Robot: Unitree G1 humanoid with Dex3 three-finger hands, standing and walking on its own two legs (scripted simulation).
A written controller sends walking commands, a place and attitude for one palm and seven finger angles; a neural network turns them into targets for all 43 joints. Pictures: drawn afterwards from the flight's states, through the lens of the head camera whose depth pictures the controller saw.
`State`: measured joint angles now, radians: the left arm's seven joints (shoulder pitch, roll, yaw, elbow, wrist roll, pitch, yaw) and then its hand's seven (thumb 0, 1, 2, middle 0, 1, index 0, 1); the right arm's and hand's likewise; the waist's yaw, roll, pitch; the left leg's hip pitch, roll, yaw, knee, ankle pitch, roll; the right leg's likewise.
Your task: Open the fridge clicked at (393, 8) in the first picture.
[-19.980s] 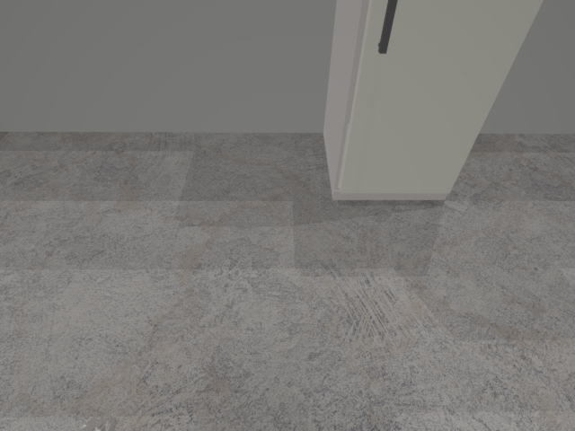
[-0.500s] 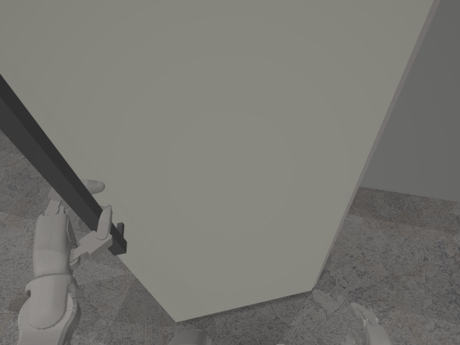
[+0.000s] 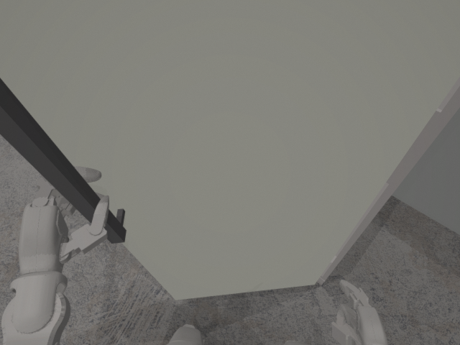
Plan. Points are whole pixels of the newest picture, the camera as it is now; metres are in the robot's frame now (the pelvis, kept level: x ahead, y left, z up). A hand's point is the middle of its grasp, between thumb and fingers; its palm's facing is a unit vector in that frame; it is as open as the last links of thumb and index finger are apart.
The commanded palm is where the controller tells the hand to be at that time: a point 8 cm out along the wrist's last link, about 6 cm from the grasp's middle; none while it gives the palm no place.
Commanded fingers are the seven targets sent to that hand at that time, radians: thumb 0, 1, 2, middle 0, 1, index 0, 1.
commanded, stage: walk backward, drawing the door open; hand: left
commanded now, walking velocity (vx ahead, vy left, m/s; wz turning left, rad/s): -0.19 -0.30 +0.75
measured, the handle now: (63, 158) +0.30 +0.22 +0.22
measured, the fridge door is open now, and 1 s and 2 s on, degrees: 49 78 72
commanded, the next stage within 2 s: stop walking and hold the door back in 0.50 s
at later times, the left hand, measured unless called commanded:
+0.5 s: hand out of the picture +0.10 +0.12 +0.14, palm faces +0.59 -0.74 -0.31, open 6.6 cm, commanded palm +0.04 +0.14 +0.14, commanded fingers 0.00 0.90 0.90 -0.45 -1.40 -0.45 -1.40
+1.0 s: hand out of the picture +0.07 +0.07 +0.14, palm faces +0.83 -0.51 -0.24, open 5.8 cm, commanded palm +0.03 +0.12 +0.13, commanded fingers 0.00 0.90 0.90 -0.45 -1.40 -0.45 -1.40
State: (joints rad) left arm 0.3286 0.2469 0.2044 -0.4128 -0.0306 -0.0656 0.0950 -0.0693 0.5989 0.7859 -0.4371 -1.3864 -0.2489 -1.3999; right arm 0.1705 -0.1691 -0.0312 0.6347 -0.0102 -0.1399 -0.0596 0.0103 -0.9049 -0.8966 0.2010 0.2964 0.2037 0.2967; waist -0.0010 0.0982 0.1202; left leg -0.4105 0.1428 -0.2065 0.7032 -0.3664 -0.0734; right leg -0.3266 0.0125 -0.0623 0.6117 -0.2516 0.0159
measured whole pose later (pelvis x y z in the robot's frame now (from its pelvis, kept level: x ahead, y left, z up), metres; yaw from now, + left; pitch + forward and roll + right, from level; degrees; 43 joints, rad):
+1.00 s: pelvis -0.09 -0.34 +0.02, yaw +37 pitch -1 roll +4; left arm -0.40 0.34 0.22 0.54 -0.02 -0.19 0.11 -0.02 0.61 0.81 -0.45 -1.40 -0.43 -1.40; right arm 0.14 -0.32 -0.04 0.67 0.02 -0.07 -0.09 0.01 -0.91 -0.90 0.20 0.30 0.20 0.30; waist 0.03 -0.04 0.07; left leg -0.30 -0.02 0.06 0.78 -0.46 0.00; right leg -0.32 -0.12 -0.20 0.43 -0.10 -0.06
